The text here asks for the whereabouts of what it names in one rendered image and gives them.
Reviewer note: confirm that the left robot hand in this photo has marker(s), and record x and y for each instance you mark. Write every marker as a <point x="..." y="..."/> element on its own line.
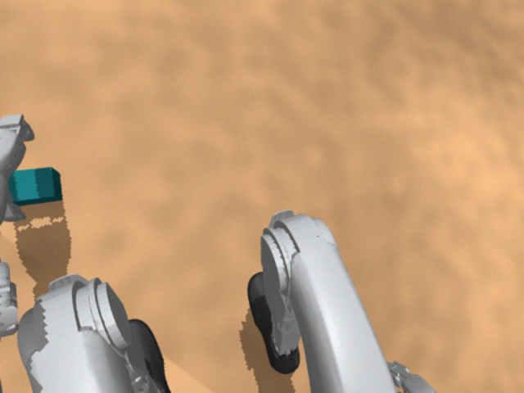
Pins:
<point x="13" y="131"/>

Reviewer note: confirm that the left robot arm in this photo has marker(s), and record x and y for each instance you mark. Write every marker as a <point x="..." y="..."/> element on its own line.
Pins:
<point x="8" y="300"/>

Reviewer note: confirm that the small box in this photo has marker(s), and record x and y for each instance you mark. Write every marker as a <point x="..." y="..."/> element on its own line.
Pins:
<point x="34" y="186"/>

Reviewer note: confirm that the left robot foot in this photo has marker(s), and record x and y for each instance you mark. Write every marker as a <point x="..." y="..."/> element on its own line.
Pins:
<point x="152" y="355"/>

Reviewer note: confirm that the right robot foot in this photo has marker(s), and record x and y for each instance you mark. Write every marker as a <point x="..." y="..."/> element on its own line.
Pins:
<point x="284" y="364"/>

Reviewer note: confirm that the right robot hand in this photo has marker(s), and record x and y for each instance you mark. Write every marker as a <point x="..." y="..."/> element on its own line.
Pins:
<point x="409" y="382"/>

